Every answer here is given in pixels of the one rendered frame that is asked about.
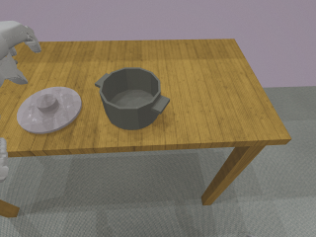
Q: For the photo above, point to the lid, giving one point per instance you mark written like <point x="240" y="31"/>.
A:
<point x="31" y="119"/>

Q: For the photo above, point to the knob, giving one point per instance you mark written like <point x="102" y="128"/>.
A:
<point x="46" y="103"/>

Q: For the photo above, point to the table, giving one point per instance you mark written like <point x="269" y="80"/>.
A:
<point x="216" y="101"/>

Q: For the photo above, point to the pot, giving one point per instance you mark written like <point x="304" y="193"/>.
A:
<point x="131" y="97"/>

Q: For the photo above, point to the robot left hand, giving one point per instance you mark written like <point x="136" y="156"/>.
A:
<point x="14" y="33"/>

